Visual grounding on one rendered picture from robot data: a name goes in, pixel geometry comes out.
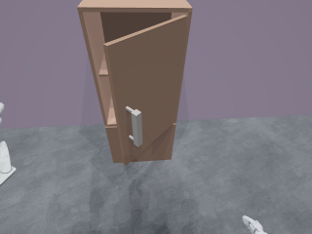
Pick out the robot left hand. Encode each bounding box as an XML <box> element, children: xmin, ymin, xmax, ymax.
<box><xmin>0</xmin><ymin>102</ymin><xmax>17</xmax><ymax>186</ymax></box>

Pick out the robot right hand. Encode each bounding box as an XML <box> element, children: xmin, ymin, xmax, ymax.
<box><xmin>242</xmin><ymin>215</ymin><xmax>267</xmax><ymax>234</ymax></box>

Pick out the handle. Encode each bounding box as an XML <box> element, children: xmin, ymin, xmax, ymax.
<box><xmin>125</xmin><ymin>106</ymin><xmax>142</xmax><ymax>147</ymax></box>

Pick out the cupboard door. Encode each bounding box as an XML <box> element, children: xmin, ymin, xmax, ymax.
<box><xmin>103</xmin><ymin>15</ymin><xmax>188</xmax><ymax>166</ymax></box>

